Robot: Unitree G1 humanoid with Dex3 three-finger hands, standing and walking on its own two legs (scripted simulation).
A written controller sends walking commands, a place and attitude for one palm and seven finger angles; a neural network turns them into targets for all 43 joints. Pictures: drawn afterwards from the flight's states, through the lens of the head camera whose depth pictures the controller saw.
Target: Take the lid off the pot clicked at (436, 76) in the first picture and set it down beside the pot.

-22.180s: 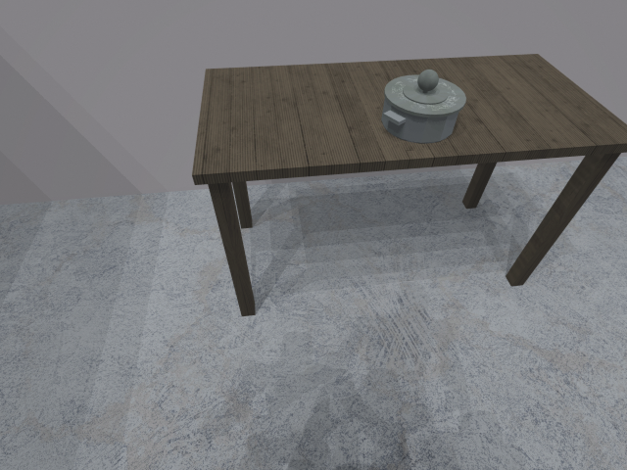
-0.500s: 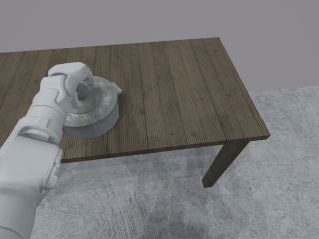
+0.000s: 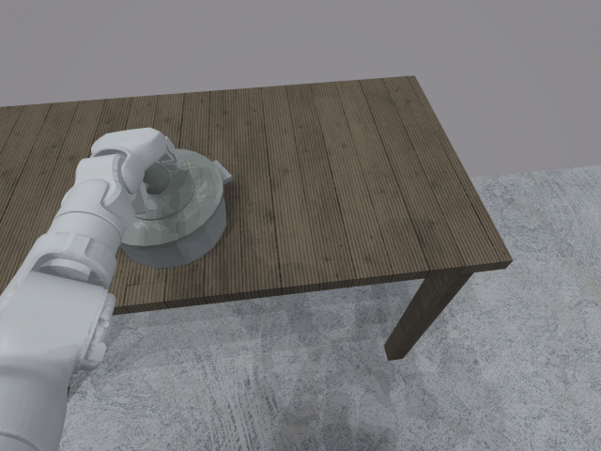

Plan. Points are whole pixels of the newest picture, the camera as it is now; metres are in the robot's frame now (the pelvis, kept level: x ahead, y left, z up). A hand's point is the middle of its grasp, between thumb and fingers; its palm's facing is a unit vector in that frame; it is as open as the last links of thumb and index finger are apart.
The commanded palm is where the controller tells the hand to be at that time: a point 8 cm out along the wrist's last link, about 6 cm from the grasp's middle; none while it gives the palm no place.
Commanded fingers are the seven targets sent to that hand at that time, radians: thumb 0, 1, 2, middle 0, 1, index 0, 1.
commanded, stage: close the fingers and squeeze the knob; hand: left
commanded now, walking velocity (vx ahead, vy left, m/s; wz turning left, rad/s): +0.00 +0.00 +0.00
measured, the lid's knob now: (152, 178) +0.52 +0.20 +0.05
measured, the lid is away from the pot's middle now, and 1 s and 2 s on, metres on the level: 0.00 0.00 0.00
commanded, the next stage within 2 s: lift the lid straight up in 1.58 s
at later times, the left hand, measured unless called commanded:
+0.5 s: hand (145, 183) +0.48 +0.19 +0.07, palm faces -0.39 -0.07 -0.92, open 8.8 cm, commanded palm +0.49 +0.20 +0.13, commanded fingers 0.00 0.19 0.89 -0.60 -1.04 -0.60 -1.04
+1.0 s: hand (144, 181) +0.49 +0.20 +0.07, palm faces -0.39 -0.08 -0.92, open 7.9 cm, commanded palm +0.49 +0.20 +0.13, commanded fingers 0.00 0.44 0.68 -0.74 -1.05 -0.74 -1.05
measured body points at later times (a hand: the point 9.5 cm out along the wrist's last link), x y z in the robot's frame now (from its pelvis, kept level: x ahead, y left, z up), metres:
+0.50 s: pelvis +0.00 +0.00 +0.00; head +0.07 +0.00 +0.44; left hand +0.50 +0.20 +0.12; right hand +0.00 -0.28 -0.13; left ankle -0.01 +0.09 -0.73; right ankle -0.03 -0.13 -0.73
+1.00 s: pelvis +0.00 +0.00 +0.00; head +0.07 +0.00 +0.44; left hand +0.50 +0.20 +0.12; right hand +0.01 -0.27 -0.13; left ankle -0.01 +0.09 -0.73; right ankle -0.03 -0.13 -0.73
